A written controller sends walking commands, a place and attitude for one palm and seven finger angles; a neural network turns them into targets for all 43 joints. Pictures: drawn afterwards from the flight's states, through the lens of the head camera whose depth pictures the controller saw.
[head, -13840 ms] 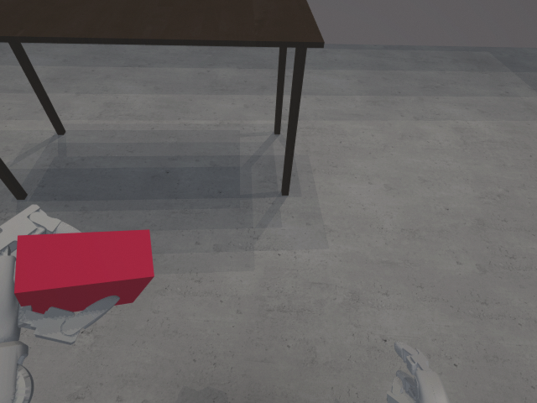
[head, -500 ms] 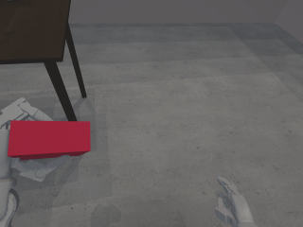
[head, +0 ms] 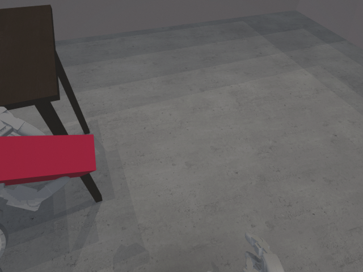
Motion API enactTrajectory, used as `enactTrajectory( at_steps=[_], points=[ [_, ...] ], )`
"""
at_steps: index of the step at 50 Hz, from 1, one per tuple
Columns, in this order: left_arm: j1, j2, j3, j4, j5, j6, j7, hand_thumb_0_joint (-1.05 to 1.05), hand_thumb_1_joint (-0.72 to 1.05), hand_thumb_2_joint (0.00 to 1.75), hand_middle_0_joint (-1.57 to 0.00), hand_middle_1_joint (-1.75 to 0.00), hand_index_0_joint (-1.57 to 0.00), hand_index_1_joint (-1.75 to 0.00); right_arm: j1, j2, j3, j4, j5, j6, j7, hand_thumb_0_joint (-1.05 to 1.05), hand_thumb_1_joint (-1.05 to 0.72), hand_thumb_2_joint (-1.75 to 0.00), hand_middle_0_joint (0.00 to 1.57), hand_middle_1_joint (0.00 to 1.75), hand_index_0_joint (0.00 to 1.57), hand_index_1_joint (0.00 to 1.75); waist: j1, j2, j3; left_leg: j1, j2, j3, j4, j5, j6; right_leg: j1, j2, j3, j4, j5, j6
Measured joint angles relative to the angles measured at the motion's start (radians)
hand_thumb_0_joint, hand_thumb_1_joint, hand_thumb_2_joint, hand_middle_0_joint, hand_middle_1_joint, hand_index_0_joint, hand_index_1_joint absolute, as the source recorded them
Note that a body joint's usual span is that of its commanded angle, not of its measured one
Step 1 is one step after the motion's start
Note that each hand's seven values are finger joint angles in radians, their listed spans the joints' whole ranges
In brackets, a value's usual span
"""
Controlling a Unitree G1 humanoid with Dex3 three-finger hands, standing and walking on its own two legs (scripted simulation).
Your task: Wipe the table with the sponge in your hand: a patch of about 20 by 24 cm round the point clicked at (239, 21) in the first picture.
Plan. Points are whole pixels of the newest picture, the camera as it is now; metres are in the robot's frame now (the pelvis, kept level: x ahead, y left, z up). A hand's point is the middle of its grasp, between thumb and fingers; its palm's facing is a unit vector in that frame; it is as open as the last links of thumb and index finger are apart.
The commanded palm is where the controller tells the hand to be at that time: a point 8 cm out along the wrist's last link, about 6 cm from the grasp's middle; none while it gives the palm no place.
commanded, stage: shuffle to correct the standing spot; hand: left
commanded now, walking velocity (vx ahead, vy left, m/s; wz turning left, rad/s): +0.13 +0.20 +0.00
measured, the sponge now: (59, 160) +0.24 +0.22 +0.18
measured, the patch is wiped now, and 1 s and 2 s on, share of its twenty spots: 0.00 0.00 0.00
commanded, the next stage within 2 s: none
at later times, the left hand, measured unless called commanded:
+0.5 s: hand out of the picture +0.28 +0.35 +0.19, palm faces +0.39 -0.80 -0.46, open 9.6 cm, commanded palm +0.21 +0.38 +0.19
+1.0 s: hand out of the picture +0.32 +0.45 +0.18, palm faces +0.34 -0.83 -0.45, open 9.6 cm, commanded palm +0.25 +0.50 +0.19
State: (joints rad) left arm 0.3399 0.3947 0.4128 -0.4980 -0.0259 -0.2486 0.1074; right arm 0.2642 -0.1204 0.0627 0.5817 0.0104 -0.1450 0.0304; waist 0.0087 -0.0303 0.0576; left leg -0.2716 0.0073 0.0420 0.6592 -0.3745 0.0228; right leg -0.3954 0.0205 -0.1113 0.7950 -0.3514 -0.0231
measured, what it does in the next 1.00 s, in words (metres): steps to the left: right foot, then left foot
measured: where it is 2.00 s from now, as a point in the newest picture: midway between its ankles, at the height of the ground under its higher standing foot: outside the picture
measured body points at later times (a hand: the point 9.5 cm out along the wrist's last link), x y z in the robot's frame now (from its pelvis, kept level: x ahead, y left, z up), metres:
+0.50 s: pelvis +0.04 +0.11 +0.00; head +0.08 +0.12 +0.44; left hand +0.25 +0.39 +0.21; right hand +0.23 -0.12 -0.07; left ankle +0.11 +0.23 -0.72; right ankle +0.02 +0.00 -0.68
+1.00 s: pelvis +0.08 +0.22 +0.00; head +0.13 +0.24 +0.44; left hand +0.30 +0.49 +0.20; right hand +0.25 -0.03 -0.08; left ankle +0.13 +0.34 -0.72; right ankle +0.06 +0.08 -0.68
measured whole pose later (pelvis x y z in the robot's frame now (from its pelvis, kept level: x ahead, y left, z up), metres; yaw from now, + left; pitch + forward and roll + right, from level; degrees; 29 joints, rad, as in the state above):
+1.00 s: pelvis +0.08 +0.22 +0.00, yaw -1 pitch -1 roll +2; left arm 0.40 0.43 0.39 -0.56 -0.01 -0.24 0.13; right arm 0.17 -0.21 -0.05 0.60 0.00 -0.12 -0.02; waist -0.01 -0.08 0.13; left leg -0.35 0.03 0.10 0.65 -0.27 0.00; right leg -0.42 -0.11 -0.02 1.05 -0.56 0.02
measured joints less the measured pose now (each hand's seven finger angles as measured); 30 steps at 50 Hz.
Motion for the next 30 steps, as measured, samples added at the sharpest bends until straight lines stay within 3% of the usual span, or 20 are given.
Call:
enactTrajectory(
  at_steps=[1, 2, 3, 6, 8, 10, 13, 18, 20, 22, 24, 27, 29, 30],
  points=[
    [0.017, 0.014, -0.004, -0.015, 0.001, 0.0, 0.0, 0.0, -0.45, 1.01, -0.8, -1.34, -0.79, -1.35, 0.007, -0.01, 0.003, -0.01, 0.0, 0.001, 0.002, 0.01, -0.9, -0.9, 0.21, 0.3, 0.21, 0.3, -0.011, 0.009, -0.007, -0.014, -0.005, 0.005, 0.024, -0.014, 0.002, 0.05, -0.002, -0.01, -0.11, 0.044, -0.007],
    [0.028, 0.024, -0.008, -0.024, 0.004, -0.005, -0.001, 0.0, -0.45, 1.01, -0.8, -1.34, -0.79, -1.35, 0.003, -0.023, 0.0, -0.011, 0.0, 0.005, 0.003, 0.01, -0.9, -0.9, 0.21, 0.3, 0.21, 0.3, -0.021, 0.024, -0.006, -0.048, -0.002, 0.007, 0.088, -0.03, 0.006, 0.068, 0.003, -0.015, -0.149, 0.018, -0.044],
    [0.035, 0.027, -0.016, -0.024, 0.003, -0.012, -0.006, 0.0, -0.45, 1.01, -0.8, -1.34, -0.79, -1.35, -0.014, -0.038, -0.008, 0.001, -0.003, 0.016, 0.002, 0.01, -0.9, -0.9, 0.21, 0.3, 0.21, 0.3, -0.032, 0.045, 0.006, -0.094, -0.001, -0.011, 0.197, -0.041, 0.001, 0.066, 0.009, -0.021, -0.14, 0.007, -0.058],
    [0.087, 0.032, -0.023, 0.007, -0.01, -0.024, -0.021, 0.0, -0.45, 1.01, -0.8, -1.34, -0.79, -1.35, -0.047, -0.078, -0.038, 0.038, -0.008, 0.058, 0.005, 0.01, -0.9, -0.9, 0.21, 0.3, 0.21, 0.3, -0.05, 0.06, 0.027, -0.228, -0.021, -0.046, 0.504, -0.008, -0.027, 0.09, -0.002, -0.012, -0.154, 0.022, -0.045],
    [0.149, 0.029, -0.003, 0.019, -0.011, -0.025, -0.022, 0.0, -0.45, 1.01, -0.8, -1.34, -0.79, -1.35, -0.05, -0.1, -0.058, 0.044, -0.007, 0.075, 0.005, 0.01, -0.91, -0.9, 0.21, 0.3, 0.21, 0.3, -0.045, 0.05, 0.024, -0.297, -0.005, -0.058, 0.582, 0.027, -0.04, 0.104, -0.013, 0.013, -0.19, 0.043, -0.03],
    [0.2, 0.03, 0.02, 0.025, -0.006, -0.024, -0.018, 0.0, -0.45, 1.01, -0.8, -1.34, -0.79, -1.35, -0.046, -0.118, -0.076, 0.04, -0.006, 0.084, -0.002, 0.01, -0.91, -0.9, 0.21, 0.3, 0.2, 0.3, -0.037, 0.032, 0.023, -0.331, 0.031, -0.071, 0.528, 0.061, -0.043, 0.115, -0.028, 0.035, -0.223, 0.059, -0.016],
    [0.215, 0.023, 0.024, 0.013, 0.001, -0.013, -0.009, 0.0, -0.45, 1.01, -0.8, -1.34, -0.79, -1.35, -0.029, -0.14, -0.099, 0.033, -0.005, 0.071, -0.019, 0.01, -0.91, -0.9, 0.2, 0.3, 0.2, 0.3, -0.017, 0.002, 0.037, -0.29, 0.077, -0.06, 0.283, 0.123, -0.031, 0.134, -0.064, 0.053, -0.239, 0.059, 0.01],
    [0.15, -0.013, -0.028, -0.049, 0.014, -0.005, 0.0, 0.0, -0.45, 1.01, -0.8, -1.34, -0.79, -1.35, -0.012, -0.178, -0.129, 0.024, -0.006, 0.018, -0.054, 0.01, -0.91, -0.9, 0.2, 0.3, 0.2, 0.3, 0.008, 0.006, 0.044, -0.087, 0.067, 0.003, -0.073, 0.168, -0.018, 0.146, -0.115, 0.055, -0.149, -0.015, 0.071],
    [0.096, 0.005, -0.022, -0.049, 0.015, -0.012, 0.0, 0.0, -0.45, 1.01, -0.8, -1.34, -0.79, -1.35, -0.044, -0.15, -0.137, 0.024, 0.0, 0.012, -0.064, 0.01, -0.91, -0.9, 0.2, 0.3, 0.2, 0.3, 0.009, -0.023, 0.057, -0.092, 0.035, 0.018, -0.038, 0.13, -0.03, 0.107, -0.14, 0.088, -0.033, -0.067, 0.063],
    [0.051, 0.029, -0.004, -0.028, 0.018, -0.014, 0.004, 0.0, -0.45, 1.01, -0.8, -1.34, -0.79, -1.35, -0.079, -0.108, -0.124, 0.013, 0.0, 0.01, -0.064, 0.01, -0.91, -0.9, 0.2, 0.3, 0.2, 0.3, 0.01, -0.039, 0.063, -0.1, 0.023, 0.03, -0.011, 0.132, -0.025, 0.043, -0.118, 0.108, 0.134, -0.158, 0.044],
    [0.031, 0.046, 0.016, -0.012, 0.016, -0.007, 0.006, 0.0, -0.45, 1.01, -0.8, -1.34, -0.79, -1.35, -0.102, -0.068, -0.1, -0.002, -0.001, 0.003, -0.057, 0.01, -0.91, -0.9, 0.2, 0.3, 0.2, 0.3, 0.005, -0.038, 0.056, -0.101, 0.019, 0.036, -0.015, 0.137, -0.014, -0.006, -0.092, 0.082, 0.23, -0.192, 0.032],
    [0.046, 0.035, 0.024, -0.017, 0.002, 0.009, 0.009, 0.0, -0.45, 1.01, -0.8, -1.34, -0.79, -1.35, -0.11, -0.029, -0.063, -0.025, 0.005, -0.007, -0.04, 0.01, -0.91, -0.9, 0.2, 0.3, 0.2, 0.3, 0.001, -0.011, 0.03, -0.102, 0.012, 0.045, -0.028, 0.138, -0.002, -0.007, -0.067, 0.024, 0.154, -0.15, 0.027],
    [0.074, 0.023, 0.015, -0.033, -0.006, 0.017, 0.012, 0.0, -0.45, 1.01, -0.8, -1.34, -0.79, -1.35, -0.101, -0.02, -0.039, -0.037, 0.007, -0.009, -0.033, 0.01, -0.91, -0.9, 0.2, 0.3, 0.2, 0.3, 0.006, 0.009, 0.009, -0.108, 0.003, 0.054, -0.018, 0.129, 0.002, 0.044, -0.054, -0.007, -0.009, -0.078, 0.026],
    [0.09, 0.021, 0.01, -0.04, -0.006, 0.018, 0.013, 0.0, -0.45, 1.01, -0.8, -1.34, -0.79, -1.35, -0.095, -0.02, -0.03, -0.041, 0.006, -0.006, -0.031, 0.01, -0.91, -0.9, 0.2, 0.3, 0.2, 0.3, 0.009, 0.018, -0.002, -0.118, -0.003, 0.06, 0.001, 0.116, 0.005, 0.071, -0.051, -0.013, -0.088, -0.046, 0.007]
  ],
)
